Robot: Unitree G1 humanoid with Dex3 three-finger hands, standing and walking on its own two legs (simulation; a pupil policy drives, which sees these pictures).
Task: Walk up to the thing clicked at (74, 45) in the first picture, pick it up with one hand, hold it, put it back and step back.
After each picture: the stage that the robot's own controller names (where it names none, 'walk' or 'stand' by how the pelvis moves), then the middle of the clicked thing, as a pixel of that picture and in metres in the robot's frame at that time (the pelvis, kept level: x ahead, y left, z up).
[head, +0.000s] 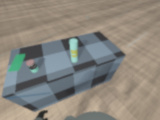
stand; (74, 51) +0.63 +0.18 -0.03
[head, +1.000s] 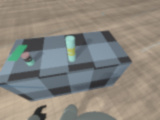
rise first; (71, 50) +0.59 +0.20 -0.01
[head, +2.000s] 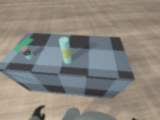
rise first; (66, 51) +0.55 +0.24 +0.01
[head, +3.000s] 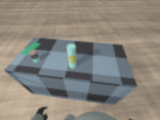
stand; (71, 57) +0.55 +0.18 -0.03
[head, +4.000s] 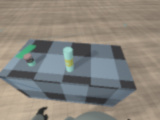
stand; (69, 60) +0.51 +0.20 -0.03
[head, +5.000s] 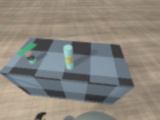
stand; (69, 58) +0.53 +0.20 -0.03
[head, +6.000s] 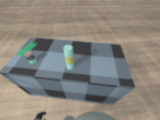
stand; (69, 58) +0.53 +0.20 -0.03
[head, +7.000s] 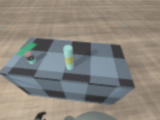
stand; (69, 58) +0.53 +0.20 -0.03
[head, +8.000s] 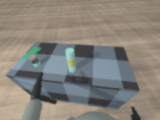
rise first; (71, 61) +0.51 +0.21 -0.03
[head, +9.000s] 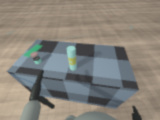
go down; (72, 59) +0.53 +0.21 -0.02
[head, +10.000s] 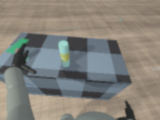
go down; (64, 55) +0.53 +0.20 -0.01
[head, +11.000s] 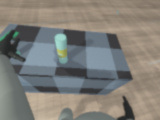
go down; (62, 50) +0.52 +0.19 +0.02
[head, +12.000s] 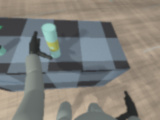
close in; (53, 43) +0.53 +0.21 +0.05
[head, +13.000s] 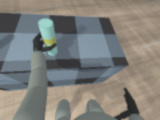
close; (49, 40) +0.54 +0.21 +0.06
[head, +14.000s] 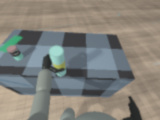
lift; (59, 63) +0.38 +0.19 +0.08
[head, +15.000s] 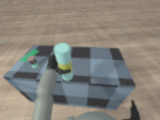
lift; (65, 64) +0.31 +0.15 +0.19
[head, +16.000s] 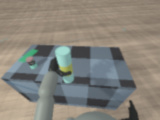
hold; (66, 67) +0.32 +0.15 +0.16
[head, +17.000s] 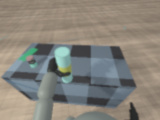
hold; (65, 67) +0.31 +0.16 +0.15
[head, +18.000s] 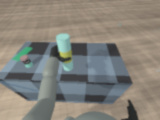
crouch; (66, 54) +0.41 +0.16 +0.16
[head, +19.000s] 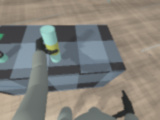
lower; (52, 46) +0.50 +0.19 +0.08
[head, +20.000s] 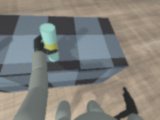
lower; (51, 45) +0.50 +0.19 +0.06
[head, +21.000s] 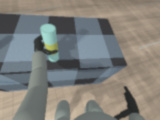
lower; (51, 46) +0.50 +0.19 +0.06
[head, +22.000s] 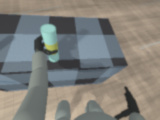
lower; (51, 46) +0.50 +0.19 +0.06
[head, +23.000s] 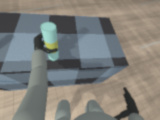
lower; (51, 44) +0.50 +0.19 +0.06
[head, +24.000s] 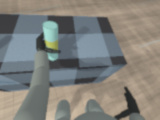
open; (52, 43) +0.52 +0.19 +0.07
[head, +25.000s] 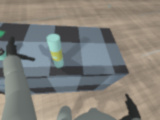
sink last; (56, 53) +0.48 +0.19 +0.04
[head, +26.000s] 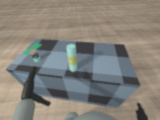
sink last; (72, 58) +0.52 +0.19 +0.02
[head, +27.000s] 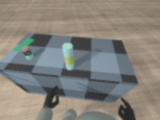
stand; (69, 58) +0.48 +0.19 +0.03
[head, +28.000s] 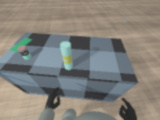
stand; (67, 57) +0.48 +0.20 +0.04
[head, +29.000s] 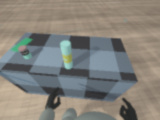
stand; (67, 56) +0.49 +0.20 +0.04
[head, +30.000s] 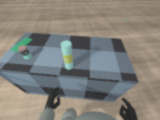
stand; (67, 56) +0.49 +0.20 +0.04
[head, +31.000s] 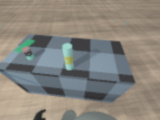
stand; (68, 58) +0.50 +0.20 +0.01
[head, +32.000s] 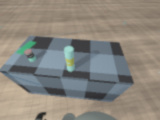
walk; (69, 60) +0.50 +0.19 -0.02
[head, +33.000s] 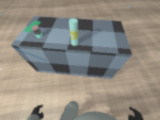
walk; (74, 33) +0.74 +0.20 +0.00
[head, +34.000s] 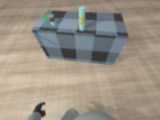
stand; (81, 19) +1.06 +0.17 +0.00
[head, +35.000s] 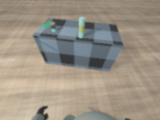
stand; (81, 28) +1.07 +0.18 -0.02
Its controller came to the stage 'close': yes
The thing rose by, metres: 0.21
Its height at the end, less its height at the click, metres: +0.00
